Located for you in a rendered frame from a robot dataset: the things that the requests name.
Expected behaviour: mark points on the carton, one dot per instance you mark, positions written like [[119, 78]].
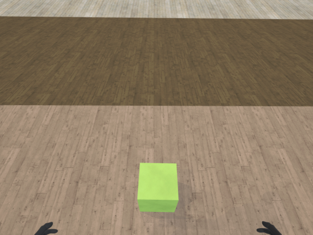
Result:
[[157, 187]]

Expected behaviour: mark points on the left robot hand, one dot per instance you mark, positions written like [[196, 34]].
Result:
[[44, 230]]

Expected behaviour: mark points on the right robot hand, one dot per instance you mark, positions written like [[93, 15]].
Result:
[[271, 230]]

